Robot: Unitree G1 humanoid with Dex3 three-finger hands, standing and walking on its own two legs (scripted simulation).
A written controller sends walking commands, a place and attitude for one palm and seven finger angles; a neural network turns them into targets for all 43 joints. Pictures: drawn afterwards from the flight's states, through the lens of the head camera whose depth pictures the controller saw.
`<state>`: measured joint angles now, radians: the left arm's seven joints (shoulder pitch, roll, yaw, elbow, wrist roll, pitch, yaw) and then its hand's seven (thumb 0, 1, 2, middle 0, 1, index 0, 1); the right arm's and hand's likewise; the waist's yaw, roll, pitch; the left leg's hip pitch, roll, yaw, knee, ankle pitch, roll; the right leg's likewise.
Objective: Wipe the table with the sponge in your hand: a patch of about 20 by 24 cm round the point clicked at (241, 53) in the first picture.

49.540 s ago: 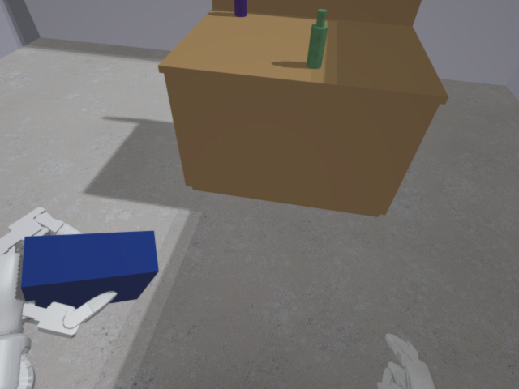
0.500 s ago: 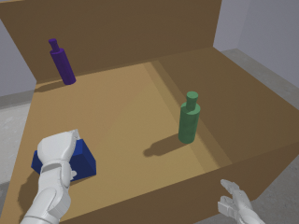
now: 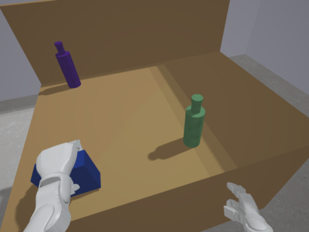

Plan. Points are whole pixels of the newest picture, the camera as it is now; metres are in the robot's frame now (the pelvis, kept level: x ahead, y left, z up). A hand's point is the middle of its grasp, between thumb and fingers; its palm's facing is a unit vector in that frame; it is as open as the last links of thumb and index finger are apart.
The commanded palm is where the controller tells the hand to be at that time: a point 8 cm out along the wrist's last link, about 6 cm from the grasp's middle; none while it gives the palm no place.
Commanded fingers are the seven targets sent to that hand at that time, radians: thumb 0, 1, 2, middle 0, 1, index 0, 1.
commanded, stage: lift the sponge slowly off the table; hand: left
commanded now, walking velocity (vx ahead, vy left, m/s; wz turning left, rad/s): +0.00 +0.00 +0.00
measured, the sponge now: (73, 180) +0.23 +0.27 +0.01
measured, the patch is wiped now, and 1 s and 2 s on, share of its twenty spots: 1.00 1.00 1.00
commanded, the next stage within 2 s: bring the sponge back beside the body in 1.88 s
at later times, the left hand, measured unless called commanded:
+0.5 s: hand (70, 170) +0.23 +0.26 +0.07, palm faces +0.02 -0.15 -0.99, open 9.4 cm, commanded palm +0.20 +0.25 +0.14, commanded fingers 0.00 0.10 1.30 -1.20 -1.60 -1.20 -1.60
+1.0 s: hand (64, 167) +0.22 +0.25 +0.10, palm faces +0.07 -0.13 -0.99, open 9.4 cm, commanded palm +0.19 +0.25 +0.18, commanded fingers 0.00 0.10 1.30 -1.20 -1.60 -1.20 -1.60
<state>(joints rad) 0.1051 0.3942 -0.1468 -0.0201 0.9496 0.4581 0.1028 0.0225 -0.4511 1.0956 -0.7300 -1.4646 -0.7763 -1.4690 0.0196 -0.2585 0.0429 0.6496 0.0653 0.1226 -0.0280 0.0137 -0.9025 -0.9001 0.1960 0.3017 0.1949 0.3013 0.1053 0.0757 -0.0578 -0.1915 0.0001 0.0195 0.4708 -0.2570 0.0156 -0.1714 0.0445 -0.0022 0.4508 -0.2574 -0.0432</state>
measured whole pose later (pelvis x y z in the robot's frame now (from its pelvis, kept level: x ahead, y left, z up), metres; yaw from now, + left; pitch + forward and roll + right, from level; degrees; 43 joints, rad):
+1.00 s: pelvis -0.02 -0.01 +0.00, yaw +0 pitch -5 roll +0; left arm 0.08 0.45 -0.13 -0.14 0.91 0.43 -0.02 -0.01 -0.48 1.09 -0.79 -1.41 -0.83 -1.41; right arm 0.00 -0.26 0.05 0.69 0.05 0.07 -0.05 0.01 -0.90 -0.90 0.20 0.30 0.19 0.30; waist 0.13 0.10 -0.02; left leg -0.10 0.01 0.00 0.39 -0.20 0.00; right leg -0.08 0.06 -0.01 0.38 -0.21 -0.06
